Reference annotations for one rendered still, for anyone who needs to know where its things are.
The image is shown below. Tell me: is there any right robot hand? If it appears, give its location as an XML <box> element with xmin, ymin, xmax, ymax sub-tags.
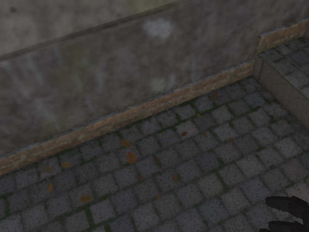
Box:
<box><xmin>259</xmin><ymin>195</ymin><xmax>309</xmax><ymax>232</ymax></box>

